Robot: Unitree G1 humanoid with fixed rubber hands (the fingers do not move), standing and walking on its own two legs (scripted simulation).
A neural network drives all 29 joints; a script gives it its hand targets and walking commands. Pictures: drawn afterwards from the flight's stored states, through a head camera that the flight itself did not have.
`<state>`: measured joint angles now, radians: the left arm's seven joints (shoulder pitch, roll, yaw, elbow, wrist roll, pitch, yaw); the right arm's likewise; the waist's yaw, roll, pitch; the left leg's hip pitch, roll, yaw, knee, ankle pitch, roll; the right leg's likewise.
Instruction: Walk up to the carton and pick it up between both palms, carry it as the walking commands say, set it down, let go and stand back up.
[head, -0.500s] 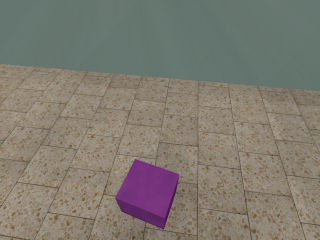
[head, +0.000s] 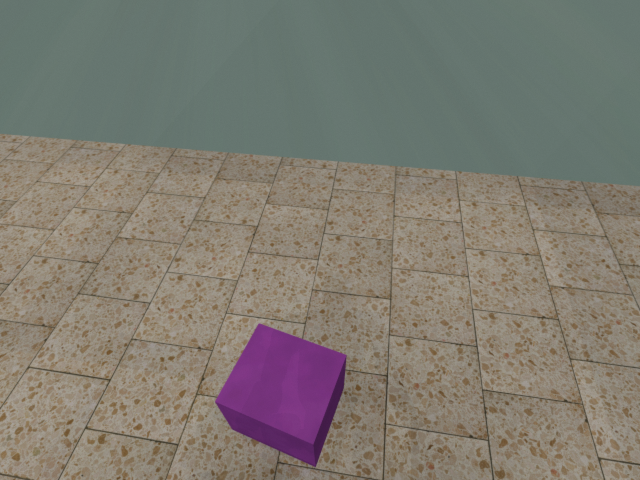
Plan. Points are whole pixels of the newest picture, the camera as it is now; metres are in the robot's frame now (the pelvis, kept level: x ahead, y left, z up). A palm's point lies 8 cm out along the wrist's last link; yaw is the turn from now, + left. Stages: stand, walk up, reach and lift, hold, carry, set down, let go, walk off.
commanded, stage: walk up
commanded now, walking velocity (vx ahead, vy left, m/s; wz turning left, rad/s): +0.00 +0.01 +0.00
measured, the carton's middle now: (286, 394) +0.47 +0.10 -0.64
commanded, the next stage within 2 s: none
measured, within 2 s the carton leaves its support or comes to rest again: neither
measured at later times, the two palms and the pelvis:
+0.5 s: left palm out of the picture -0.07 +0.27 -0.09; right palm out of the picture +0.00 -0.24 -0.14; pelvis -0.01 +0.02 +0.02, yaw -5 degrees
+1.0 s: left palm out of the picture +0.17 +0.42 -0.12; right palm out of the picture -0.04 -0.04 -0.11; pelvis +0.03 +0.19 +0.01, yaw -18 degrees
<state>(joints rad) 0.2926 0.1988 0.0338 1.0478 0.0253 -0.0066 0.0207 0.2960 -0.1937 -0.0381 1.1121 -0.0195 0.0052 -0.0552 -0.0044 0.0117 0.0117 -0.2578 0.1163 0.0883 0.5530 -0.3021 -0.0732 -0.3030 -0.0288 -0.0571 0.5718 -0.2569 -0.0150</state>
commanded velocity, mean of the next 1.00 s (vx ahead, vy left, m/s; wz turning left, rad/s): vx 0.03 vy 0.20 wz -0.27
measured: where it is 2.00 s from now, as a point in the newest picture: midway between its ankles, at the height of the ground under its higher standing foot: outside the picture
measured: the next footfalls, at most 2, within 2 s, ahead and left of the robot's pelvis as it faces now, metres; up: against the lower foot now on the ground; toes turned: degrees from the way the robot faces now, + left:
left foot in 0.76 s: +0.06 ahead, +0.27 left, +0.00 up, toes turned -12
right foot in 1.14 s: +0.04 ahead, +0.13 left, +0.00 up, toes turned -26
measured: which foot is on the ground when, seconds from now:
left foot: down 0.00-0.34, up 0.36-0.74, down 0.76-1.00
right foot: down 0.00-0.76, up 0.78-1.00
